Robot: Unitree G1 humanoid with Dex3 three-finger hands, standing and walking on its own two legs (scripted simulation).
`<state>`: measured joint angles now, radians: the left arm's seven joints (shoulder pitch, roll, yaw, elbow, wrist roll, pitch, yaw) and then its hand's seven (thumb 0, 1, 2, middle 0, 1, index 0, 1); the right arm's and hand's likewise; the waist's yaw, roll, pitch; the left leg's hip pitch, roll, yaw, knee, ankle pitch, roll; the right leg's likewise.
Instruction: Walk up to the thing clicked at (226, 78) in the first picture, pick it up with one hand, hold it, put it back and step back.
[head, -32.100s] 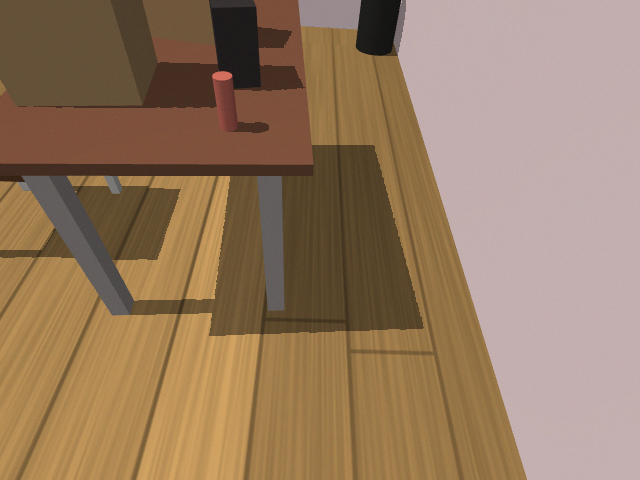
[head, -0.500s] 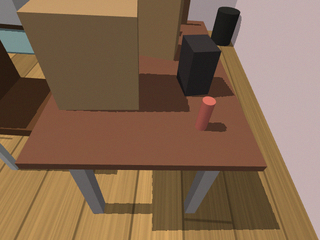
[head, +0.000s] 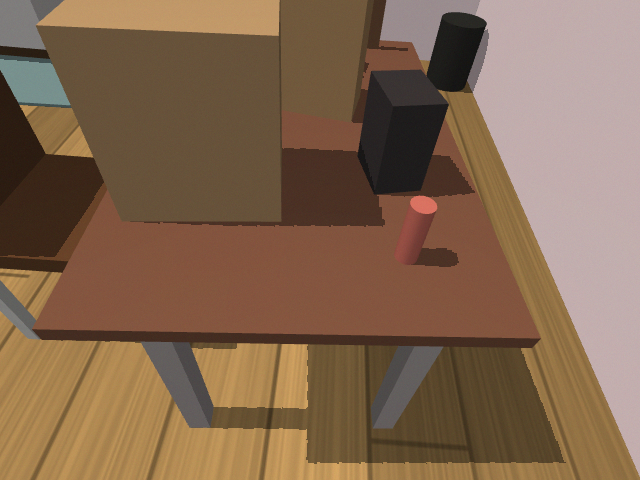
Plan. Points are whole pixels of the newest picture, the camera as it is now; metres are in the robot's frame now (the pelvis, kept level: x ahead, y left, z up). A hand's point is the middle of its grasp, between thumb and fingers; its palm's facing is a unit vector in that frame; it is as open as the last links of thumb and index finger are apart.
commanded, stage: stand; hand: right
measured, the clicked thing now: (414, 232) +0.50 -0.18 +0.01
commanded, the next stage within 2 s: none
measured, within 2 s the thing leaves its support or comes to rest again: neither
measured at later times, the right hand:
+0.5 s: hand out of the picture +0.07 -0.26 -0.16, palm faces -0.02 +0.94 -0.35, open 7.6 cm
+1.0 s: hand out of the picture +0.07 -0.26 -0.16, palm faces -0.02 +0.94 -0.35, open 7.4 cm
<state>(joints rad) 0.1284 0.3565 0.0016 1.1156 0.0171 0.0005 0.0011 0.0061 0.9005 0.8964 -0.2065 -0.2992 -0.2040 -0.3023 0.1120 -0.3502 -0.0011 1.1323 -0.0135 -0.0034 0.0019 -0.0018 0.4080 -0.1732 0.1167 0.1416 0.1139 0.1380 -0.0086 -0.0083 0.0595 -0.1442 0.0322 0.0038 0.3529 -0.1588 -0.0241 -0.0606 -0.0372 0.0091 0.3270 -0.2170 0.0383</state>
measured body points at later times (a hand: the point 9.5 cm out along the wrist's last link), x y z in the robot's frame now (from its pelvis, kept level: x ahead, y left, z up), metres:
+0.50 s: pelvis +0.01 +0.00 +0.00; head +0.02 +0.00 +0.45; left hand +0.07 +0.30 -0.14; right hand +0.07 -0.31 -0.13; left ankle +0.02 +0.13 -0.75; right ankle -0.02 -0.14 -0.75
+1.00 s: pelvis +0.00 -0.01 +0.00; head +0.01 +0.00 +0.45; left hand +0.07 +0.30 -0.13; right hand +0.07 -0.31 -0.13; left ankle +0.02 +0.13 -0.75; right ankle -0.02 -0.14 -0.75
